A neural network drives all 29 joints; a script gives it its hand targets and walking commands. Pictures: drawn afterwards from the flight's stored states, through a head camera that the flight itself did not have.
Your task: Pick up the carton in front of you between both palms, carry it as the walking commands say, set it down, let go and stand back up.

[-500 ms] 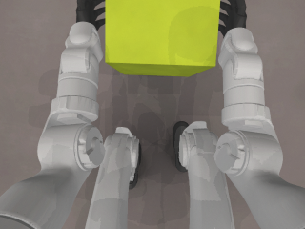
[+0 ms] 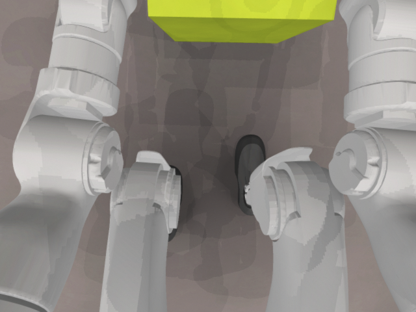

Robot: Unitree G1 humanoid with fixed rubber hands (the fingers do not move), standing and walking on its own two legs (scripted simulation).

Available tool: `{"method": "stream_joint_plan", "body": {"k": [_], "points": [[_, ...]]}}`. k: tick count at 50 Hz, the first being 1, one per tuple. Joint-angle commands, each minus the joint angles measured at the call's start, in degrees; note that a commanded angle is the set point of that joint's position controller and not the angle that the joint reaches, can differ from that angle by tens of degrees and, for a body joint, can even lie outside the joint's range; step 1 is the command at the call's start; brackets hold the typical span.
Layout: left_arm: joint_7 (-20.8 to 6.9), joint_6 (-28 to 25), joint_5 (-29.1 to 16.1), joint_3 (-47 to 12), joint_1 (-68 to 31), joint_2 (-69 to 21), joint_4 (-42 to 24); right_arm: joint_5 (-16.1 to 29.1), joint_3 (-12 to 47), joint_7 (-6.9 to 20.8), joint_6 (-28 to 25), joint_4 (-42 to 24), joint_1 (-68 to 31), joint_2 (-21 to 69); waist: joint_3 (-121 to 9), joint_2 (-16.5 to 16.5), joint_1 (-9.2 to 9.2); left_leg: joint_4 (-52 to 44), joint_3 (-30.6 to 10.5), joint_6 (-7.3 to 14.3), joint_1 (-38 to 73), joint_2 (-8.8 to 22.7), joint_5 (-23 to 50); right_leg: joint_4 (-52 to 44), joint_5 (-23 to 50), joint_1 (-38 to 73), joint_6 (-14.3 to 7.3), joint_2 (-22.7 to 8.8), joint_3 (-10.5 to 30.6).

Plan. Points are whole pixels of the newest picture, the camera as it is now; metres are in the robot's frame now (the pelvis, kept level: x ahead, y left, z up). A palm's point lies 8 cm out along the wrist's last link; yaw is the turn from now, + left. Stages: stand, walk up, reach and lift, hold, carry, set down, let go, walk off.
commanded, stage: set down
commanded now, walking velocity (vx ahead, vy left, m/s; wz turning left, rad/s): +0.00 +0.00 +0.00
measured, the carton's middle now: out of the picture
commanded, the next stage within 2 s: none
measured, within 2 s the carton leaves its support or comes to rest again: rests again in 0.20 s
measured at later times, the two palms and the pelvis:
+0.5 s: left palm out of the picture +0.57 +0.09 -0.18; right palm out of the picture +0.54 -0.22 -0.18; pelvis -0.01 +0.00 -0.02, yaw +0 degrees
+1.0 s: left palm out of the picture +0.57 +0.09 -0.19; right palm out of the picture +0.54 -0.23 -0.19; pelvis -0.01 +0.00 -0.02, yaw +0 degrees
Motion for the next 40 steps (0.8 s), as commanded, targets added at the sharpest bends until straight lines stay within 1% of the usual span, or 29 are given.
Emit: {"method": "stream_joint_plan", "body": {"k": [1, 5, 8, 10, 15, 20, 26, 33, 40], "points": [[-15.86, -2.79, -6.38, -21.99, -35.32, -53.61, -10.7, 7.59, 21.63, 17.17, -1.46, -6.04, -30.99, 54.18, -81.72, 2.82, -2.39, -13.63, -0.68, -1.63, 19.74, -1.16, 29.27, 1.03, 36.05, 60.27, -1.33, 4.3, -1.57], [-15.85, -3.02, -5.88, -20.86, -34.94, -54.27, -8.67, 6.22, 19.11, 18.13, -1.93, -3.35, -30.21, 52.24, -75.88, 5.32, -3.57, -12.7, -2.07, -1.59, 24.12, -1.25, 29.96, 0.95, 29.18, 48.25, -0.98, 4.47, -2.7], [-15.83, -3.35, -5.76, -19.74, -35.44, -53.57, -6.98, 5.11, 17.29, 18.37, -2.44, -1.87, -30.74, 50.47, -71.84, 5.71, -4.22, -12.51, -2.39, -1.48, 23.47, -1.28, 27.58, 0.88, 25.79, 44.44, -1.12, 4.27, -2.78], [-15.82, -3.41, -5.21, -18.64, -35.39, -52.51, -5.2, 4.48, 16.13, 18.52, -2.61, -0.51, -30.99, 49.42, -68.93, 5.76, -4.12, -12.47, -2.41, -1.3, 22.9, -1.21, 25.49, 0.82, 23.46, 42.55, -1.12, 4.11, -2.73], [-16.32, -3.11, -3.17, -15.58, -33.6, -50.37, -1.24, 3.21, 13.99, 19.08, -2.63, 2.56, -30.82, 47.84, -61.54, 5.06, -3.22, -12.19, -1.89, -0.63, 20.56, -0.88, 20.25, 0.46, 18.32, 39.61, -1.13, 3.9, -2.29], [-17.42, -2.68, -0.61, -12.85, -30.25, -48.67, 1.48, 2.57, 13.35, 19.4, -2.75, 5.31, -29.83, 47.28, -53.33, 3.45, -1.1, -11.73, -1.4, 0.03, 16.04, -0.6, 16.8, 0.67, 15.76, 39.05, -1.33, 4.08, -1.35], [-18.92, -1.77, 2.29, -9.93, -26.65, -45.88, 4.71, 1.18, 11.18, 19.51, -2.14, 8.75, -26.56, 45.7, -43.52, 4.19, 0.12, -11.47, -1.45, 0.52, 12.77, 0.05, 11.29, 0.45, 10.61, 37.01, -1.73, 4.2, -0.58], [-19.87, -0.7, 5.58, -6.63, -22.39, -42.03, 7.99, -0.71, 8.2, 19.38, -1.46, 11.79, -22.88, 42.69, -35.26, 4.95, 0.89, -11.33, -1.96, 0.94, 11.27, 0.79, 7.95, 0.63, 6.22, 34.32, -2.08, 4.4, -0.32], [-19.62, 0.05, 7.78, -4.06, -18.96, -38.34, 10.56, -2.52, 5.39, 19.15, -1.41, 14.29, -19.92, 37.93, -29.83, 4.91, 0.72, -10.98, -2.47, 0.8, 12.26, 0.98, 7.23, 1.13, 3.55, 31.68, -2.08, 4.47, -0.47]]}}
